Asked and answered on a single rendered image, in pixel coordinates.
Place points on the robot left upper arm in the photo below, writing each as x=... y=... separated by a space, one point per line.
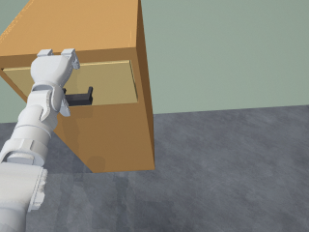
x=22 y=189

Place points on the cabinet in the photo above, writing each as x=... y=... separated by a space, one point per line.
x=115 y=137

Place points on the robot left forearm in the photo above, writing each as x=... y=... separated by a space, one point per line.
x=36 y=122

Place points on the robot left hand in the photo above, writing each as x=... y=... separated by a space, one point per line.
x=56 y=69

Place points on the handle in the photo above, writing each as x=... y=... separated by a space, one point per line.
x=79 y=99

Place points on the drawer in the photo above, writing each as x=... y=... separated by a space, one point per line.
x=112 y=81

